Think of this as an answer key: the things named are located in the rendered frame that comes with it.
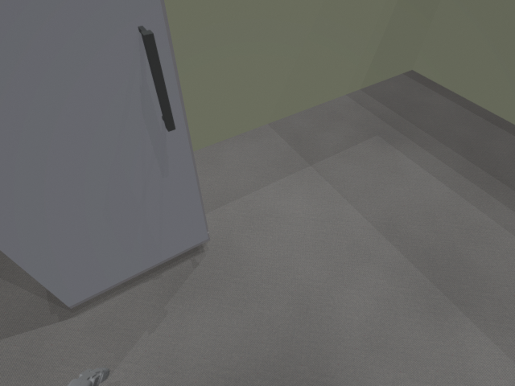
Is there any handle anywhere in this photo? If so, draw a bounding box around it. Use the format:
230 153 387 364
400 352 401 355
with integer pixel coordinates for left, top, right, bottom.
138 26 175 132

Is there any fridge door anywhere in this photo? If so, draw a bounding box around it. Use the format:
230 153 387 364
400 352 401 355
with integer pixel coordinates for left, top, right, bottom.
0 0 208 307

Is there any left robot hand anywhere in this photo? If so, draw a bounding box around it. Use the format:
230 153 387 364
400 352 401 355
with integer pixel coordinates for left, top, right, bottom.
68 368 109 386

